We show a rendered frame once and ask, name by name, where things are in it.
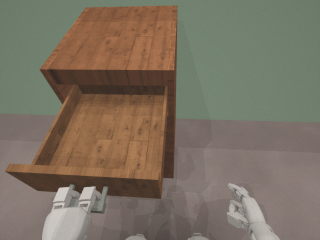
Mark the right robot hand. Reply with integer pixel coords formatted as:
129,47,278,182
227,183,266,232

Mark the left robot hand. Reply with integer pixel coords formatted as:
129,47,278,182
42,186,102,240

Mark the robot right forearm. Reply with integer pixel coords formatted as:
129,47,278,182
248,222,280,240

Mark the robot right shin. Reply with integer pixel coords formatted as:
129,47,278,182
192,233,202,237

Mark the drawer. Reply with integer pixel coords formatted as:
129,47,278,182
5,84,168,199

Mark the handle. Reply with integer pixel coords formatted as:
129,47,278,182
59,184,109,214

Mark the cabinet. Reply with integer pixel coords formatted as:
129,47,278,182
39,5,178,179

